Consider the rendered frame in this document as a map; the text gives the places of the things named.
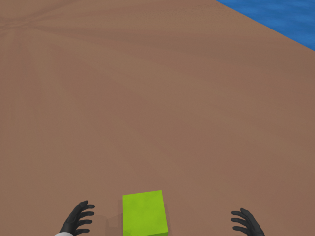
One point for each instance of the carton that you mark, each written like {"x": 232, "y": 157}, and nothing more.
{"x": 144, "y": 214}

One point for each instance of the left robot hand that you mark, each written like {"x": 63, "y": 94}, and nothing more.
{"x": 73, "y": 221}

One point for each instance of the right robot hand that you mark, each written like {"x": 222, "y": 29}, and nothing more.
{"x": 253, "y": 228}

